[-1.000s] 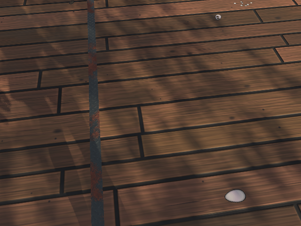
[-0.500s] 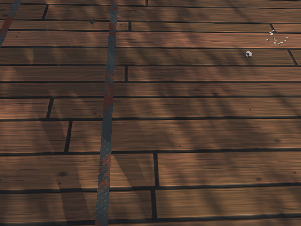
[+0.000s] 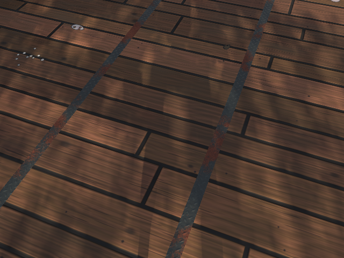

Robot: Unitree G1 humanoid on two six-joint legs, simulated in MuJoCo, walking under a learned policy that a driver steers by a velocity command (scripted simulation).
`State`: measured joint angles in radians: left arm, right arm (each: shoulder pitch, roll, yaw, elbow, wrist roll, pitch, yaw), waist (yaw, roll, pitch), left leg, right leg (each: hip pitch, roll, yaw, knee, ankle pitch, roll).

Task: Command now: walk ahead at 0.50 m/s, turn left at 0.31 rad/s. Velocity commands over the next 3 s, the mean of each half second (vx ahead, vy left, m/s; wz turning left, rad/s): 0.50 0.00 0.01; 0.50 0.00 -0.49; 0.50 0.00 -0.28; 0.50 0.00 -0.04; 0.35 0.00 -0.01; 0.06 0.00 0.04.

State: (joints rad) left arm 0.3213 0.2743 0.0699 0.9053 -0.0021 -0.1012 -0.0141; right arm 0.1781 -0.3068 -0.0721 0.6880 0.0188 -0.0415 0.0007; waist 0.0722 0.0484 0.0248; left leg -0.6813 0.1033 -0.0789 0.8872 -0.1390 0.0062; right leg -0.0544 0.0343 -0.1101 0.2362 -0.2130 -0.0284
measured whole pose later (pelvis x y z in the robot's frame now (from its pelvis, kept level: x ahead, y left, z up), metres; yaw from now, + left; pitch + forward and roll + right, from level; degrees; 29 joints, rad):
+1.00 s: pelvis +0.54 -0.03 +0.00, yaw -20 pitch +2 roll +0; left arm 0.30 0.27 0.07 0.75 -0.01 -0.05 -0.01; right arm 0.12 -0.30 -0.06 0.70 -0.01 -0.10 -0.01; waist 0.04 0.03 0.04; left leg -0.64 0.10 -0.08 0.95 -0.23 -0.05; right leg -0.21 0.11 0.07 0.36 -0.17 -0.10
